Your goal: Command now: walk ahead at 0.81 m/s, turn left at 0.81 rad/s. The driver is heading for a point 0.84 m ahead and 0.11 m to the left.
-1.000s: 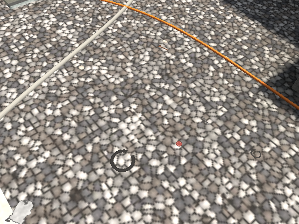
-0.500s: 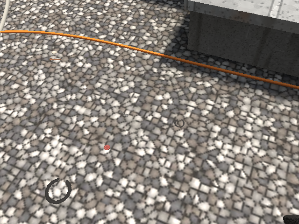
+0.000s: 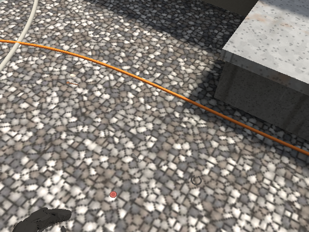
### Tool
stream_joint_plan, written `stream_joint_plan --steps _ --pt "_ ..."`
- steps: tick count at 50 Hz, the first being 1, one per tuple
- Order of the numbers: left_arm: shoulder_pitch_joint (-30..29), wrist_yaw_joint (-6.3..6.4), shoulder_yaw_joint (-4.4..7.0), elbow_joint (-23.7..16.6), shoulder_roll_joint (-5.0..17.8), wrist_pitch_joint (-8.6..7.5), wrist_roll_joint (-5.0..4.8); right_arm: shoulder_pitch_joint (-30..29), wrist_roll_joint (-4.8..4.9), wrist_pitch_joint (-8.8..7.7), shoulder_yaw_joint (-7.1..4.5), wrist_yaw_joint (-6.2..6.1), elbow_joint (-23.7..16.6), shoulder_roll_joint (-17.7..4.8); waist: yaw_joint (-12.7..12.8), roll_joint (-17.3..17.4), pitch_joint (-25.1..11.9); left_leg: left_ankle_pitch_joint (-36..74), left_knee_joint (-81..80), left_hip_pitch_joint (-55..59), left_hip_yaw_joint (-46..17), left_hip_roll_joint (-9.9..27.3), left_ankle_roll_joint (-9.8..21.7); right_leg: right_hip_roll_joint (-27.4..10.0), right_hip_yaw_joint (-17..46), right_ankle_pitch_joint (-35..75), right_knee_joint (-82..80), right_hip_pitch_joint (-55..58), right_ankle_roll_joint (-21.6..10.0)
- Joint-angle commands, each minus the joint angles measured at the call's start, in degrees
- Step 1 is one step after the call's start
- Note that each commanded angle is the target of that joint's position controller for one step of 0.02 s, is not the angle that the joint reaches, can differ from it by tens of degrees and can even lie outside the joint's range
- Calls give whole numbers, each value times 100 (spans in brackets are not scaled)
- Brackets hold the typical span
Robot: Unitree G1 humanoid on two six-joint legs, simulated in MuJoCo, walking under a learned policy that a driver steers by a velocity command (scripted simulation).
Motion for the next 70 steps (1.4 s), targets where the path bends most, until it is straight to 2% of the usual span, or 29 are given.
stream_joint_plan --steps 1,4,5,6,7,9,14,21,23,25,26,27,28,29,31,32,36,41,46,47,48,49,50,51,52,53,56,61,70 --pt "-882 56 23 -668 320 -123 -97 -599 14 -99 -321 -40 -426 -1163 263 1156 354 569 -656 -868 -1319 848 812 279 -254 293 -879 808 38" --pt "1412 352 322 -39 1023 -210 -60 -1228 79 -245 -363 29 -562 -1315 1521 444 -712 2565 1720 -2241 -722 300 307 26 -38 177 -1186 4361 -314" --pt "2713 485 489 103 1531 -226 73 -1295 71 -330 -216 15 -718 -829 2050 -659 -1704 1025 3740 -2964 -22 -231 248 -1362 1340 -2311 -1580 5641 -474" --pt "2392 510 509 73 1929 -169 166 -1070 290 -302 -19 22 -1080 -227 1518 -2191 -1852 -1215 5072 -4131 461 -587 178 -2594 4438 -4496 -3121 5580 -727" --pt "1567 510 419 -32 1366 -135 165 -1234 167 -162 -16 -14 -910 -537 1169 -1276 -853 -455 5734 -4481 663 -11 231 -2536 4448 -4303 -3115 4546 -874" --pt "1347 460 237 49 644 -150 111 -1658 -54 -56 -59 135 -835 -710 1035 -165 -44 285 5505 -4333 919 501 191 -2026 2494 -2347 -2948 3544 -904" --pt "1941 349 121 642 256 -406 -64 -2558 -112 188 90 418 -1222 -426 912 -437 553 859 5492 -4928 1098 834 104 -1626 449 198 -3283 3293 -749" --pt "2107 389 138 1082 538 -532 -28 -4046 -91 154 365 615 -1852 -349 782 -19 1088 1823 3040 -3695 2439 383 402 -1136 -1750 4158 -3590 2814 -374" --pt "2342 459 214 1137 918 -476 -42 -3734 -82 152 338 555 -1718 -473 560 -274 591 1603 2759 -2818 2810 -134 608 -1239 -1851 7112 -2727 3360 -302" --pt "2035 537 314 1042 1305 -287 -17 -2146 -69 136 162 418 -1268 -881 -351 -570 -328 1044 2668 -1089 2551 -442 873 -1530 -1710 8268 -637 3316 -354" --pt "1801 516 272 933 1246 -245 2 -799 -126 103 13 299 -804 -1139 -871 -514 -846 1054 2127 673 1957 -392 1117 -1547 -1551 7445 944 2422 -502" --pt "1900 405 213 992 875 -239 53 -659 -111 124 -152 127 -547 -1400 -611 252 -770 713 1749 1801 1085 115 1216 -725 -1513 2005 3067 1003 -509" --pt "2644 368 23 567 222 -294 -87 -1231 -249 160 -222 43 -828 -1953 411 1378 -1414 1479 1613 2959 -1475 1800 1613 -315 -994 -1536 5027 -734 -414" --pt "2022 385 81 337 721 -372 -181 -948 -143 213 -262 -11 -962 -1829 -122 640 -2147 337 436 2946 -2474 2080 1880 -232 -83 -780 5284 -1182 -473" --pt "1704 367 39 477 664 -353 -246 -1417 -167 47 -137 -112 -751 -1290 362 -225 -264 -5 -366 809 -1482 1922 1449 -648 -80 -129 4554 -1204 -520" --pt "1789 325 5 618 533 -256 -179 -1608 -196 -91 -65 -125 -709 -1084 618 -442 30 336 -489 -67 -951 1744 1285 -777 74 -113 4213 -743 -515" --pt "1743 101 -11 884 185 128 -164 -1620 -60 -489 79 -26 -412 -664 986 23 771 1345 -1175 -1398 929 1080 526 -916 238 455 2846 -312 -462" --pt "530 7 -101 611 -73 -41 -223 -1326 36 -672 204 25 -197 -455 697 168 971 4772 -1297 -940 2501 540 -69 -414 -743 2319 628 -205 -756" --pt "1539 -16 -70 1097 148 -160 19 -1048 113 -589 163 -320 79 -1009 1167 679 11 8167 397 257 2439 1028 -247 703 -1241 2549 -826 1819 -963" --pt "1572 21 196 815 626 -231 -385 -1147 164 -400 43 -407 29 -1490 1497 782 -448 8344 1307 555 2023 1195 -437 515 -650 2544 -780 2259 -970" --pt "2556 93 267 1097 808 -241 -444 -1931 94 -251 -3 -422 -121 -1579 2214 665 -620 7539 2821 668 2254 929 -610 215 -290 3339 -1785 2672 -1130" --pt "2967 190 230 1401 1047 -225 -340 -1836 -122 -229 156 -353 -300 -911 1942 -926 -851 1260 5423 -761 2213 -1 -690 -491 295 5442 -1300 4169 -1248" --pt "2700 212 153 1230 1032 -349 79 -252 64 -320 379 -216 -159 -109 1086 -1627 -2162 -2052 7529 -2855 662 -518 -844 -1932 2512 7519 -256 6324 -2575" --pt "2550 182 203 1070 797 -359 84 -571 329 -443 303 -119 -41 -714 1572 -273 -2610 -1628 7499 -2942 -194 -553 -641 -2090 2809 6852 -1029 5924 -2821" --pt "1900 188 220 887 813 -365 -79 -1035 440 -467 238 -104 -301 -899 1256 142 -1704 -1318 6879 -3075 13 -222 -462 -1946 2437 5303 -1479 5020 -2641" --pt "1288 176 144 832 582 -365 -253 -1433 334 -426 240 -131 -388 -849 911 803 -820 -996 6313 -3079 538 122 -423 -1711 2046 4344 -1974 3788 -2390" --pt "948 158 44 878 386 -406 -205 -1409 131 -137 217 -207 -370 -644 545 505 -82 -414 5358 -2155 841 491 -677 -1264 1236 4699 -2642 1880 -2153" --pt "773 237 84 1095 523 -314 -169 -1719 103 -15 295 -351 -446 -411 573 -114 -572 643 3210 -1939 1121 643 -908 -735 153 5567 -2416 1963 -1754" --pt "747 291 -21 1471 269 -65 -239 -2405 11 -75 156 -325 -483 -699 701 -202 -349 2689 517 -952 1041 623 -386 -629 451 2296 -1706 1945 -1133"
